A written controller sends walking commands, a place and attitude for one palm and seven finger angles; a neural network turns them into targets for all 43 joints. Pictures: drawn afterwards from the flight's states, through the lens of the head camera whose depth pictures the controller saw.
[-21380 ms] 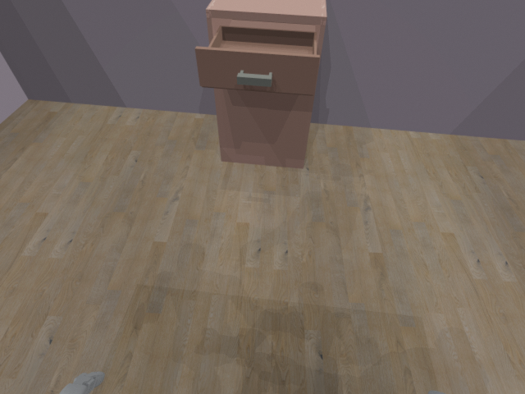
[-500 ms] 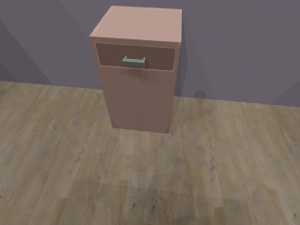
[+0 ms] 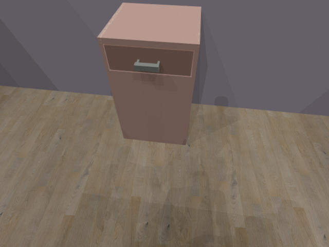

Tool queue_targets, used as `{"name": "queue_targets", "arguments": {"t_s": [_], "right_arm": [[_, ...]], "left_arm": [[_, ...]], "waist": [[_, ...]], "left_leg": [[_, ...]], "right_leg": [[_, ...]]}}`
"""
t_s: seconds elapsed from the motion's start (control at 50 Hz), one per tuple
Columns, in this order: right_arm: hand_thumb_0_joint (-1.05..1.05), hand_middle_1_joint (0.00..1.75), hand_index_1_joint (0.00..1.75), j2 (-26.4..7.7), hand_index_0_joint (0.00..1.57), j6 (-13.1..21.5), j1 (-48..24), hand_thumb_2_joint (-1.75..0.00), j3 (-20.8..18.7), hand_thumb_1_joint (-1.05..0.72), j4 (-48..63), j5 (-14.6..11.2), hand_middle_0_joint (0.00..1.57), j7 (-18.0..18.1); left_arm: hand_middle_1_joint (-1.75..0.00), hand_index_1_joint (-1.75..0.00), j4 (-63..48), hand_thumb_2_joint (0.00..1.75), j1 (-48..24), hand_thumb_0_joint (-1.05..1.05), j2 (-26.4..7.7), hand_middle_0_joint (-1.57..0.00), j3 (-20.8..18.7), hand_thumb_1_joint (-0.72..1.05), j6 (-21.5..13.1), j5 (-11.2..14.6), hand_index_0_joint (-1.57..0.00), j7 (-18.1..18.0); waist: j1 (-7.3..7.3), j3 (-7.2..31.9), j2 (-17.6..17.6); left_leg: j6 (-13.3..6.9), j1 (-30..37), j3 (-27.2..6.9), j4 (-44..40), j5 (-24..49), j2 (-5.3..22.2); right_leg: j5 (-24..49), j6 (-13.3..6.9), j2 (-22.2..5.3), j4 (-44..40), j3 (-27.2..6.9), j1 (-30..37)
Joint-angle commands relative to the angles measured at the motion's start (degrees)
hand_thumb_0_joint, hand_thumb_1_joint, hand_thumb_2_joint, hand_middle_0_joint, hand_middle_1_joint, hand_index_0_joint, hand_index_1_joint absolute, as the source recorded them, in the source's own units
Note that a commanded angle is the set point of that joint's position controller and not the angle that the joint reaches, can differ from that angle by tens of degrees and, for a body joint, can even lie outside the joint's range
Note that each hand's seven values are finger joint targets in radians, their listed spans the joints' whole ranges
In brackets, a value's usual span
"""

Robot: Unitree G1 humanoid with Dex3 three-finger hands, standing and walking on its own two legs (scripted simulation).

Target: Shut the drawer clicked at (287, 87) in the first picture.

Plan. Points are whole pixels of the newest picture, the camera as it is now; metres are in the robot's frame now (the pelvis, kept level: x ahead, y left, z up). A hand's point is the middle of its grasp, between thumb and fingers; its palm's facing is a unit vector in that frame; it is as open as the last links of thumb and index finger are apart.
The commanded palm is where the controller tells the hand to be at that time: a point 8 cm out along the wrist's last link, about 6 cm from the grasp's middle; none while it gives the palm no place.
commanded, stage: look to check the result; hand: left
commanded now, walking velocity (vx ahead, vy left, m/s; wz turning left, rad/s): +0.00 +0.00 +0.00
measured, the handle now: (147, 64) +0.91 +0.13 -0.08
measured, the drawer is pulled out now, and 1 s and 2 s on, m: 0.00 0.00 0.00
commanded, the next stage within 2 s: stand and wait in 0.04 s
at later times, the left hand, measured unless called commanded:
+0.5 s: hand out of the picture +0.05 +0.20 -0.17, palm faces +0.01 -0.97 -0.26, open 7.4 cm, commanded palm none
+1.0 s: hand out of the picture +0.07 +0.21 -0.16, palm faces +0.00 -0.96 -0.28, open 7.4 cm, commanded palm none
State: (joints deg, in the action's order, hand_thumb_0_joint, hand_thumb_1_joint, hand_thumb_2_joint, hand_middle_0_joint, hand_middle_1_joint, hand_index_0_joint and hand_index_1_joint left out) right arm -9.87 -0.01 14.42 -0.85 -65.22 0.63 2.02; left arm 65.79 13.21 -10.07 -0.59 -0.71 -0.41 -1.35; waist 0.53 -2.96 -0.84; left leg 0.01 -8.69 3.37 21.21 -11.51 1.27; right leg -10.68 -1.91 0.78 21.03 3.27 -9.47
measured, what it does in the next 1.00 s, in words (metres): stands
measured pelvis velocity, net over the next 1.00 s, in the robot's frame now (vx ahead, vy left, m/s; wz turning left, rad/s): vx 0.01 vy -0.01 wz -0.01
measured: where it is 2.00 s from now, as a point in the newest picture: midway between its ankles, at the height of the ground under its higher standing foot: outside the picture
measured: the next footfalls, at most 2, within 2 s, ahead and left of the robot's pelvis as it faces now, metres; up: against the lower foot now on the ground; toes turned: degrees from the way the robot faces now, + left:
none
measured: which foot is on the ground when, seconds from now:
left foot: down 0.00-1.00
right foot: down 0.00-1.00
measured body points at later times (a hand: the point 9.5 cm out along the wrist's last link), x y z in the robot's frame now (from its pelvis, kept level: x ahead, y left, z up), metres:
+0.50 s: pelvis +0.01 -0.01 +0.00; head +0.03 -0.02 +0.45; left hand +0.05 +0.25 -0.15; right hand +0.03 -0.25 -0.16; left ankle +0.00 +0.12 -0.75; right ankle +0.01 -0.10 -0.75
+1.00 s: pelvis +0.01 -0.01 +0.00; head +0.03 -0.02 +0.45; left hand +0.07 +0.26 -0.14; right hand +0.04 -0.27 -0.15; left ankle +0.00 +0.12 -0.75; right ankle +0.01 -0.10 -0.75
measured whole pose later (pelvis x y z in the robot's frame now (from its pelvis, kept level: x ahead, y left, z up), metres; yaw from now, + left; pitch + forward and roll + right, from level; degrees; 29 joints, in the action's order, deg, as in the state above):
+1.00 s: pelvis +0.01 -0.01 +0.00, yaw +0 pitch -1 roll +0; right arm -14.5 0.2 10.7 -1.0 -65.2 0.7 1.6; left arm 65.2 9.2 -14.3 -1.1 -1.2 -0.4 -0.8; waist 0.8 -2.6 -1.0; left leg 1.0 -6.0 3.4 18.5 -11.2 2.1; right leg -10.4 -2.6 1.8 18.3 3.2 -6.9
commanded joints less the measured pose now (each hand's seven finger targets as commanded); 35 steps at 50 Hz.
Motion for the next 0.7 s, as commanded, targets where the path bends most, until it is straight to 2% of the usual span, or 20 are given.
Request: {"name": "queue_targets", "arguments": {"t_s": [0.0, 0.26, 0.28, 0.32, 0.36, 0.46, 0.68], "right_arm": [[0.0, 0.3, 0.3, -6.7, 0.2, 0.6, 2.9, -0.9, -1.1, -0.9, 1.7, 0.2, 0.2, 0.2], [0.0, 0.3, 0.3, -8.4, 0.2, 0.8, 0.9, -0.9, -1.1, -0.9, 1.7, 0.4, 0.2, 0.2], [0.0, 0.3, 0.3, -8.5, 0.2, 0.9, 1.0, -0.9, -1.1, -0.9, 1.8, 0.4, 0.2, 0.2], [0.0, 0.3, 0.3, -8.7, 0.2, 0.8, 0.8, -0.9, -1.2, -0.9, 2.0, 0.3, 0.2, 0.2], [0.0, 0.3, 0.3, -9.0, 0.2, 0.9, 0.4, -0.9, -1.2, -0.9, 1.9, 0.3, 0.2, 0.2], [0.0, 0.3, 0.3, -10.0, 0.2, 1.0, -0.1, -0.9, -1.3, -0.9, 2.1, 0.3, 0.2, 0.2], [0.0, 0.3, 0.3, -11.4, 0.2, 0.8, -1.4, -0.9, -1.4, -0.9, 2.1, 0.3, 0.2, 0.0]], "left_arm": [[-0.3, -0.3, -1.9, 0.9, 1.8, 0.0, -8.0, -0.2, -1.6, 0.9, -0.8, -0.2, -0.2, -0.5], [-0.3, -0.3, -2.5, 0.9, -0.6, 0.0, -9.5, -0.2, -2.0, 0.9, -0.9, -0.1, -0.2, -0.3], [-0.3, -0.3, -2.5, 0.9, -0.5, 0.0, -9.7, -0.2, -2.0, 0.9, -1.0, -0.1, -0.2, -0.3], [-0.3, -0.3, -2.6, 0.9, -1.1, 0.0, -9.8, -0.2, -2.0, 0.9, -1.0, -0.2, -0.2, -0.3], [-0.3, -0.3, -2.6, 0.9, -1.2, 0.0, -10.0, -0.2, -2.0, 0.9, -0.9, -0.1, -0.2, -0.3], [-0.3, -0.3, -2.9, 0.9, -1.8, 0.0, -11.0, -0.2, -2.2, 0.9, -1.2, -0.1, -0.2, -0.3], [-0.3, -0.3, -2.9, 0.9, -3.0, 0.0, -12.5, -0.2, -2.3, 0.9, -1.2, -0.1, -0.2, -0.1]], "waist": [[-0.04, 0.0, 0.3], [-0.05, 0.6, -0.1], [-0.08, 1.6, 0.0], [0.07, 0.7, 0.9], [-0.06, 0.7, 0.2], [0.0, 2.2, 1.0], [0.08, 1.4, 0.1]], "left_leg": [[-1.7, 0.8, -5.3, -3.5, 5.5, 5.1], [-1.4, 1.4, -5.3, -4.2, 6.4, 5.4], [-1.4, 1.8, -5.3, -4.1, 6.6, 5.5], [-1.4, 1.7, -5.4, -4.3, 6.7, 5.6], [-1.4, 1.8, -5.3, -4.5, 6.6, 5.5], [-1.4, 2.7, -5.2, -4.2, 8.4, 5.7], [-1.2, 2.8, -5.0, -4.9, 6.0, 5.7]], "right_leg": [[4.3, -1.1, -6.9, -4.8, -6.5, -1.4], [6.0, -1.1, -7.2, -5.0, -6.5, 0.0], [6.5, -1.1, -7.3, -5.0, -6.5, 0.5], [6.6, -1.1, -7.2, -5.0, -6.3, 0.0], [6.4, -1.1, -7.3, -5.1, -6.5, 0.0], [9.9, -1.1, -7.5, -4.9, -6.4, 1.3], [7.1, -1.1, -7.5, -6.3, -7.3, 0.9]]}}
